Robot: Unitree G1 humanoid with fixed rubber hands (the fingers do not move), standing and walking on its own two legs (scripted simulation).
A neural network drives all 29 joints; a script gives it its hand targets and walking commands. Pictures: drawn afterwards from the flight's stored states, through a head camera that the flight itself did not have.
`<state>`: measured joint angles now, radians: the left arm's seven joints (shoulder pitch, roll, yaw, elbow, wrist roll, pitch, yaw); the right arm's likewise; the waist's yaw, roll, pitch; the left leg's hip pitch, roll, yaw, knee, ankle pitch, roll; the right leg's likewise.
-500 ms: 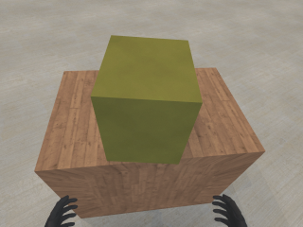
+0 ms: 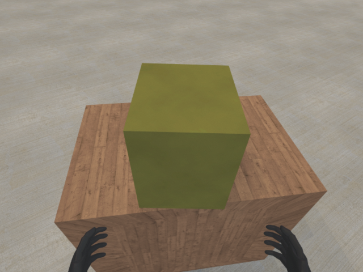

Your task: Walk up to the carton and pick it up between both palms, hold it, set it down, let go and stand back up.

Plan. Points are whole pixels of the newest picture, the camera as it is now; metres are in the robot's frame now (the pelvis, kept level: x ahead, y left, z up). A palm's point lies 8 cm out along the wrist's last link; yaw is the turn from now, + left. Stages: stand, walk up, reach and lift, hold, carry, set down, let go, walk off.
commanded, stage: reach and lift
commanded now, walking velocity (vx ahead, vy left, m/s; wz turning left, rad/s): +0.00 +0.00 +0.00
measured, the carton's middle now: (183, 137) +0.47 +0.02 +0.03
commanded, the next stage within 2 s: none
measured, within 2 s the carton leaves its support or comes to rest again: neither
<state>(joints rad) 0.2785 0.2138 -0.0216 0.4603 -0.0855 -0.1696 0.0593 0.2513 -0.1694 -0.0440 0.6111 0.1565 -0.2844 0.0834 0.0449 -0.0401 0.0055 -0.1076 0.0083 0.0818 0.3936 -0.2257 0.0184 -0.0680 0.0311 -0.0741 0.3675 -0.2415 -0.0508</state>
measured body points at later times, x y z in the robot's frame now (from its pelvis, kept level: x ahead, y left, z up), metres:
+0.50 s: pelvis +0.01 -0.01 +0.00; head -0.02 +0.00 +0.44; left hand +0.22 +0.23 -0.02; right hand +0.23 -0.23 -0.03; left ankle +0.00 +0.10 -0.74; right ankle -0.02 -0.08 -0.74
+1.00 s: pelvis +0.00 -0.02 +0.00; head -0.03 -0.01 +0.45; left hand +0.29 +0.22 +0.06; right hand +0.28 -0.23 +0.05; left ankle +0.00 +0.10 -0.74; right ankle -0.02 -0.09 -0.74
